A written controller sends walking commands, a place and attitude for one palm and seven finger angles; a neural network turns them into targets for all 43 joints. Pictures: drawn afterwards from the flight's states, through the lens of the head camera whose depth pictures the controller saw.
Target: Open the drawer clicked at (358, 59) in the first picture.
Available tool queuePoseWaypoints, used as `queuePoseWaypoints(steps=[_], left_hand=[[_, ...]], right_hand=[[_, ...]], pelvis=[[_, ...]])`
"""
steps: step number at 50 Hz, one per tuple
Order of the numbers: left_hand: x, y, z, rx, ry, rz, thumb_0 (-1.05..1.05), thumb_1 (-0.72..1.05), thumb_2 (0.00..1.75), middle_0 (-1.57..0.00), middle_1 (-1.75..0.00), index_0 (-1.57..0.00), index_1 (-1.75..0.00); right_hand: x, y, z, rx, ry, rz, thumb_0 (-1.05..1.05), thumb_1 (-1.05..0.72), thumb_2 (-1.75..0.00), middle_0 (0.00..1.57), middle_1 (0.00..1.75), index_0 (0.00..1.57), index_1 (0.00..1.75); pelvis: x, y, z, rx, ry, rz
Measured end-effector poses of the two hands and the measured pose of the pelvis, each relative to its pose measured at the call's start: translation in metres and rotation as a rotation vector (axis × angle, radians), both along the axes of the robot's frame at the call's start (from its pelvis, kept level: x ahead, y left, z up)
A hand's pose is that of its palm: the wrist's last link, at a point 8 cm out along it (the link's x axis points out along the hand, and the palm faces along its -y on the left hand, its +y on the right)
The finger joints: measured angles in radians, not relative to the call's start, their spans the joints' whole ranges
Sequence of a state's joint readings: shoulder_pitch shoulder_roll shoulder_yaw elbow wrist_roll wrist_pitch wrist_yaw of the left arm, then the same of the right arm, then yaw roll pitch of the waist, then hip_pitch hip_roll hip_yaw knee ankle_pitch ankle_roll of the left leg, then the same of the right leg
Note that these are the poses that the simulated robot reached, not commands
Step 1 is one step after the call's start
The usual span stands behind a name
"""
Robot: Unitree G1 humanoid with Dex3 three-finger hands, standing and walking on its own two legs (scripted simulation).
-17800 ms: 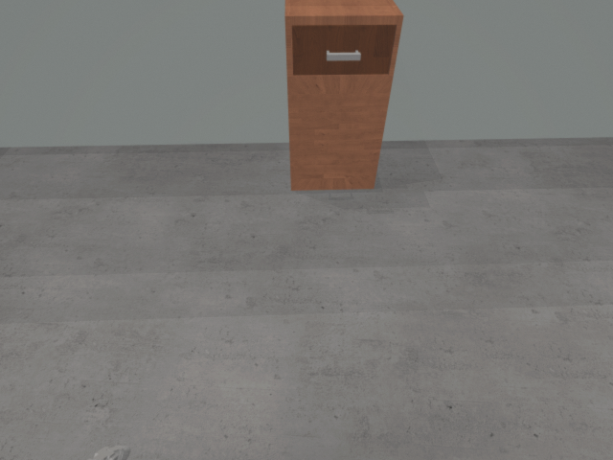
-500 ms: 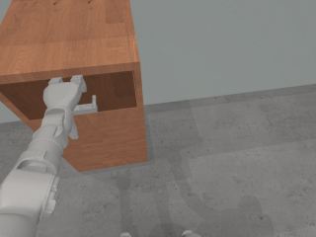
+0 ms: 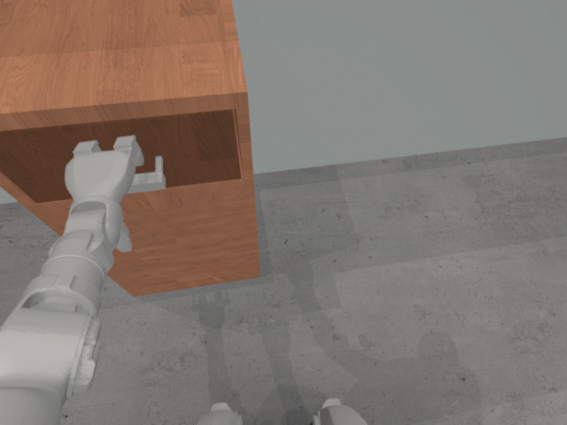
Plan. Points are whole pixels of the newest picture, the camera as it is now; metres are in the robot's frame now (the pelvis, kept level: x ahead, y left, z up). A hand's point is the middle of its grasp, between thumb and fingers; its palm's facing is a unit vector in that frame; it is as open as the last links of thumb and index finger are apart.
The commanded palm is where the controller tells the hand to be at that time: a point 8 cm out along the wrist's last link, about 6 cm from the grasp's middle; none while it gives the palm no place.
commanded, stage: lower the fingers behind the handle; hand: left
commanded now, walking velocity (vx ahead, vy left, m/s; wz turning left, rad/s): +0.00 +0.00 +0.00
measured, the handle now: (124, 175) +0.52 +0.24 -0.02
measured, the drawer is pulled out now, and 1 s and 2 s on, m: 0.00 0.00 0.00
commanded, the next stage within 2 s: close the thumb around the handle in 1.08 s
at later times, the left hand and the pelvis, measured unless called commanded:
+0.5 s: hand (121, 208) +0.46 +0.25 -0.04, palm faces -0.11 -0.03 -0.99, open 13.8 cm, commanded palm +0.46 +0.23 +0.02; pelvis -0.02 +0.01 -0.02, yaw -1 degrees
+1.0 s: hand (124, 207) +0.47 +0.24 -0.05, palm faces -0.08 -0.03 -1.00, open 13.8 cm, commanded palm +0.46 +0.23 +0.00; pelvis -0.03 +0.01 -0.03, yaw -1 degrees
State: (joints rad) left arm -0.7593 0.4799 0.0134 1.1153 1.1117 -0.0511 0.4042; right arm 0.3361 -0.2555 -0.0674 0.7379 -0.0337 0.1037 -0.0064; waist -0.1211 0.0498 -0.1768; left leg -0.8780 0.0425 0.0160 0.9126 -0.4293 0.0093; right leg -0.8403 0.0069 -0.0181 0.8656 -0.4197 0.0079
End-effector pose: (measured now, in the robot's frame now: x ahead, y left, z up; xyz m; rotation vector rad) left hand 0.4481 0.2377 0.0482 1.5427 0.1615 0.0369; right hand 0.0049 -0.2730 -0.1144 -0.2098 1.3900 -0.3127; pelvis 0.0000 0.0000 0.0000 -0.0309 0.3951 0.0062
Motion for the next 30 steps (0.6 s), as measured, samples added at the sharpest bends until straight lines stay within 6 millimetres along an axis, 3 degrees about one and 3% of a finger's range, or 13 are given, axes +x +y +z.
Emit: queuePoseWaypoints(steps=[11,30], left_hand=[[0.004,-0.002,-0.016,-0.015,0.007,-0.03,0.0,-0.49,0.31,-0.32,-1.2,-0.32,-1.2],[0.002,0.006,-0.037,0.0,0.009,-0.017,-0.01,-0.49,0.31,-0.32,-1.2,-0.32,-1.21]], right_hand=[[-0.01,0.012,-0.009,0.008,0.017,-0.001,0.01,-0.91,-0.9,0.2,0.3,0.2,0.3],[-0.036,0.013,-0.018,-0.017,0.053,-0.003,0.01,-0.91,-0.9,0.2,0.3,0.2,0.3]], pelvis=[[-0.005,0.005,-0.009,-0.004,0.026,-0.003],[-0.02,0.01,-0.025,-0.016,0.061,-0.002]])
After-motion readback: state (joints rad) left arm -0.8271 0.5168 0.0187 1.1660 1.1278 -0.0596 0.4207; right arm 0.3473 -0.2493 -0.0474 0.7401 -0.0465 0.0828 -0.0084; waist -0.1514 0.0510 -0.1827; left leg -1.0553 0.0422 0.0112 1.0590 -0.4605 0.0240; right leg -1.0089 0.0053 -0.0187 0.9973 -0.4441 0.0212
